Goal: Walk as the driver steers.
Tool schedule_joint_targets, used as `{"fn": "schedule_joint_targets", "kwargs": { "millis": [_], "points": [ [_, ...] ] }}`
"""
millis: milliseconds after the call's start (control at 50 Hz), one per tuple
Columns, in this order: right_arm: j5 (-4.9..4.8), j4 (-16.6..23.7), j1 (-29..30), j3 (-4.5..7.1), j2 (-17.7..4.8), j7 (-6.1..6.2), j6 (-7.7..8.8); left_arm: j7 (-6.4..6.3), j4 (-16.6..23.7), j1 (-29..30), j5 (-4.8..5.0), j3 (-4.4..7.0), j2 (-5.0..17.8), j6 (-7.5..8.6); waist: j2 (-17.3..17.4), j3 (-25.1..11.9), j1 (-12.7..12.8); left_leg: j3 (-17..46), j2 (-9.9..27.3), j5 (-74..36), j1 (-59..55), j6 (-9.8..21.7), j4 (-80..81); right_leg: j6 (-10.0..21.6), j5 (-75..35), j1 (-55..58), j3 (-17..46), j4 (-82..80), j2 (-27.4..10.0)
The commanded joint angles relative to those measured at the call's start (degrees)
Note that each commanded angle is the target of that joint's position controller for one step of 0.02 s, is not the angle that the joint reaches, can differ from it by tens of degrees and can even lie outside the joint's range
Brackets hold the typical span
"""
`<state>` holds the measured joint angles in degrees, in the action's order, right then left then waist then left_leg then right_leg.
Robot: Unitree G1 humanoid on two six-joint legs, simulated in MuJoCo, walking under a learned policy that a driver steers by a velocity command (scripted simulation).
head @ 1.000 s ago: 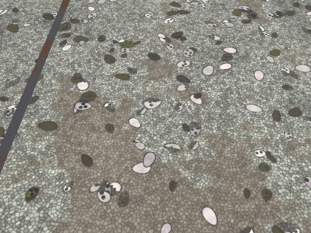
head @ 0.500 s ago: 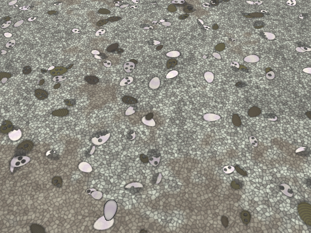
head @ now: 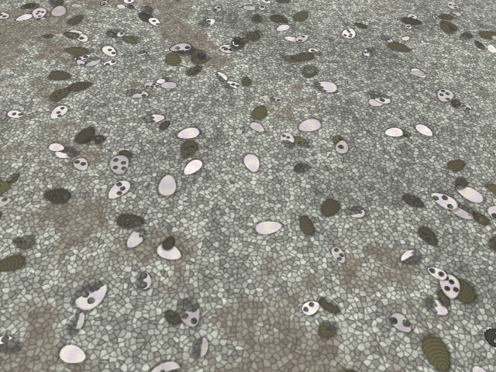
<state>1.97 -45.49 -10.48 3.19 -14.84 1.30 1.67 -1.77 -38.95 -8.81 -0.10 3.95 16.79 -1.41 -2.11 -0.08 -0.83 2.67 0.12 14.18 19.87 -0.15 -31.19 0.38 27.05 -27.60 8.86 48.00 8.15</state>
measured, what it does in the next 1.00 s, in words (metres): steps on the spot: right foot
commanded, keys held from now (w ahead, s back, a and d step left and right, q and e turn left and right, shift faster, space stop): no key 1.00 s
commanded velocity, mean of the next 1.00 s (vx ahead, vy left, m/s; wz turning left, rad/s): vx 0.01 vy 0.00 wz -0.06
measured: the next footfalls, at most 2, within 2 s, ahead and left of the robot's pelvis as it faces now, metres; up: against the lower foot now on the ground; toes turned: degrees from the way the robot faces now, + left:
right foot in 0.24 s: +0.03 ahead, -0.14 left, +0.00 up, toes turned +2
right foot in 1.82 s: +0.44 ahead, -0.13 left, +0.00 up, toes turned -3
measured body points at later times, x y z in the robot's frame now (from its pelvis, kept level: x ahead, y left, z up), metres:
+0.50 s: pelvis +0.00 -0.02 +0.00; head +0.01 -0.03 +0.45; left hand +0.13 +0.22 -0.12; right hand +0.10 -0.29 -0.13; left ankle +0.02 +0.13 -0.73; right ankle -0.01 -0.14 -0.73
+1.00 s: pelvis +0.01 -0.02 +0.00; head +0.01 -0.02 +0.45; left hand +0.08 +0.23 -0.14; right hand +0.05 -0.28 -0.15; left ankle +0.02 +0.13 -0.73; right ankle -0.01 -0.14 -0.73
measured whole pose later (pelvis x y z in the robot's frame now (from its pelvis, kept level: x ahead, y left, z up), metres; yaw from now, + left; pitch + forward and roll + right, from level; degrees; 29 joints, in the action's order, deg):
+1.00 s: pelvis +0.01 -0.02 +0.00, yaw -1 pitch -2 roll +0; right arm 0.1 -58.9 -12.4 2.6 -12.7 2.6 -0.1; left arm -1.6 -54.1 -13.8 -0.2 1.9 11.9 0.4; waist 0.2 2.3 -0.9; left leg 2.2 2.2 15.0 13.4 -2.8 -30.0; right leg 0.1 18.1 -10.5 2.3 30.2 1.1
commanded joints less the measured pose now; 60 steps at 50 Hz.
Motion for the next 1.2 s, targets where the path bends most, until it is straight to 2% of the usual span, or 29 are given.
{"fn": "schedule_joint_targets", "kwargs": {
  "millis": [20,40,80,120,140,160,180,200,220,240,260,280,300,320,360,440,620,1120,1140,1160,1180,1200],
  "points": [
    [-1.09,4.94,2.61,2.15,-8.82,0.29,0.64,-0.37,1.78,-3.24,0.28,2.85,7.76,0.20,9.07,-4.65,1.64,16.25,16.40,-25.89,-10.62,12.42,10.18,-3.03,3.36,-6.76,0.86,17.94,-2.70],
    [-1.68,4.84,3.30,1.79,-7.92,0.35,0.43,-0.44,1.49,-3.66,0.09,2.43,6.19,-0.34,8.94,-4.22,1.88,14.31,15.41,-26.69,-10.32,11.82,9.91,-3.87,1.35,-6.28,0.77,18.62,-3.23],
    [-1.52,4.45,3.78,1.16,-6.29,0.31,-0.23,-0.16,1.44,-3.39,0.39,1.26,2.80,-0.63,10.28,-4.12,2.35,8.64,11.53,-26.00,-8.92,10.52,10.15,-4.89,-1.39,-1.82,-3.05,11.33,-4.54],
    [-1.48,3.93,2.76,1.20,-6.26,0.36,-0.87,0.13,2.13,-0.70,0.35,0.09,0.42,-0.38,13.03,-4.82,0.60,6.28,9.78,-25.04,-9.56,10.00,9.56,-5.31,-2.00,3.75,-6.55,-0.78,-6.67],
    [-1.50,3.42,1.09,1.38,-6.94,0.37,-1.11,0.29,2.43,0.62,0.50,-0.10,0.21,-0.27,14.29,-4.99,-0.62,6.97,10.27,-24.60,-10.21,10.53,9.39,-5.28,-1.95,5.99,-7.32,-5.49,-6.94],
    [-1.62,3.05,-0.11,1.53,-7.77,0.32,-1.29,0.39,2.31,0.67,0.82,0.15,1.13,-0.22,14.88,-5.04,-1.14,8.02,10.95,-23.97,-10.88,11.05,9.02,-5.09,-3.38,7.93,-7.95,-9.70,-6.84],
    [-1.95,2.92,-0.08,1.52,-8.18,0.27,-1.39,0.45,1.64,-0.51,0.95,0.42,1.82,-0.16,14.52,-4.83,-0.52,8.40,11.05,-22.69,-10.67,10.95,8.34,-4.46,-7.63,10.64,-8.59,-15.77,-6.71],
    [-2.44,2.69,-0.01,1.31,-7.91,0.16,-1.36,0.53,0.65,-2.10,0.81,0.53,2.00,-0.06,13.66,-4.04,0.59,8.24,10.54,-21.02,-9.32,10.05,7.76,-3.34,-14.49,14.53,-9.23,-24.10,-6.42],
    [-2.65,2.02,-1.86,1.08,-7.42,0.03,-0.99,0.52,0.30,-2.39,0.30,0.68,2.99,-0.04,12.36,-3.60,0.40,8.40,9.95,-18.11,-7.35,8.02,7.76,-1.94,-19.44,18.46,-7.71,-28.29,-7.16],
    [-1.95,1.90,-2.75,0.61,-6.55,-0.32,-0.26,0.17,0.70,-3.04,-0.35,0.99,5.34,-0.07,8.74,-4.94,-0.06,7.48,8.87,-13.31,-3.66,4.89,6.47,-0.19,-26.27,24.00,-3.16,-27.09,-11.32],
    [-0.50,2.26,-4.37,0.23,-5.33,-1.13,0.77,-0.28,0.60,-3.64,-0.71,1.78,9.18,-0.35,-0.77,-6.39,-2.61,2.77,4.42,-6.63,-0.23,2.03,2.98,2.83,-36.29,26.94,1.20,-22.89,-16.51],
    [-0.48,2.09,-3.16,-0.32,-3.29,-1.17,1.09,0.46,-0.48,-2.20,-0.89,0.96,5.41,-0.20,-6.90,-6.75,-2.52,-0.63,2.41,-1.10,-5.16,-0.62,4.29,5.38,-25.04,18.92,1.43,-23.97,-16.57],
    [-0.52,1.73,0.12,0.06,-5.42,-1.03,0.93,1.09,0.15,-0.65,-1.10,0.29,2.46,0.22,-3.96,-3.54,-0.90,-0.89,2.19,-2.50,-6.44,-2.01,3.66,4.48,-17.91,15.61,0.53,-25.16,-14.17],
    [-0.75,1.67,1.49,0.23,-5.54,-0.81,0.61,1.16,-0.45,-0.95,-1.46,0.14,2.20,0.61,-3.04,-2.22,-0.38,-1.21,2.00,-3.65,-6.64,-2.02,3.34,3.20,-15.09,13.91,-0.28,-25.49,-13.05],
    [-0.94,1.03,0.56,0.34,-5.52,-0.26,-0.26,1.19,-1.02,-1.35,-1.02,0.17,3.14,1.55,-2.86,0.45,-0.58,-0.79,2.17,-5.11,-6.68,-1.62,3.30,2.01,-15.02,11.84,-1.15,-25.32,-12.08],
    [-1.23,-0.68,-0.41,0.39,-4.85,0.09,-0.36,0.76,-2.25,-2.70,-0.69,-0.25,2.34,2.14,-1.32,0.75,-0.47,-0.72,2.25,-6.35,-7.49,-1.45,3.33,1.68,-15.69,11.61,-1.71,-24.53,-11.50],
    [-1.54,-4.80,-1.37,0.72,-4.92,0.62,-0.74,0.60,-5.23,-3.78,-0.43,-0.51,1.59,2.45,1.52,0.59,-0.25,-0.64,2.36,-8.12,-8.77,-2.01,3.65,1.69,-17.23,12.48,-2.75,-23.88,-10.51],
    [-1.93,-13.76,-3.98,0.26,-3.24,1.62,-1.49,-0.25,-16.13,-7.25,0.03,-1.29,0.51,2.26,2.07,2.50,0.12,-1.40,1.67,-7.62,-8.85,-1.31,5.20,0.66,-17.43,13.25,-5.63,-24.58,-8.67],
    [-1.96,-14.52,-5.09,0.08,-2.53,1.63,-1.57,-0.33,-17.00,-8.41,0.08,-1.34,0.29,2.14,1.59,1.29,0.18,-2.49,0.72,-1.99,-9.18,-1.18,4.80,0.95,-11.14,13.73,-5.90,-25.24,-8.30],
    [-2.35,-14.83,-5.30,0.16,-2.53,1.70,-1.65,-0.48,-17.33,-8.86,0.50,-0.97,1.34,1.90,0.60,2.24,0.50,-4.28,-1.03,7.21,-7.42,-0.66,2.74,2.05,-0.15,13.02,-5.43,-25.85,-8.07],
    [-2.62,-14.49,-4.78,0.26,-2.72,1.74,-1.54,-0.58,-17.23,-9.08,0.85,-0.53,2.84,1.79,-1.05,4.32,0.93,-5.33,-2.12,15.49,-4.14,0.01,0.49,3.72,10.71,11.32,-3.02,-27.41,-9.39],
    [-2.70,-13.69,-3.50,0.21,-2.60,1.68,-1.05,-0.60,-17.08,-10.01,1.12,-0.27,3.82,2.00,-2.73,6.76,1.71,-5.58,-2.24,19.05,-0.20,0.62,-2.14,5.71,18.43,10.17,1.15,-30.20,-12.20]
  ]
}}
Velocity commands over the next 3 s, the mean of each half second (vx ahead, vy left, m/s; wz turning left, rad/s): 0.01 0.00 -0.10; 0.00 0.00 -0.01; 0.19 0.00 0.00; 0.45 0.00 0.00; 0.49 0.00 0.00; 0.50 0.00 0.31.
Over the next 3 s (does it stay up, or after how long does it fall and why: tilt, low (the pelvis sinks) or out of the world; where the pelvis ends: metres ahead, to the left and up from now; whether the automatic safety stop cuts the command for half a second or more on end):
stays up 0.93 -0.03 0.00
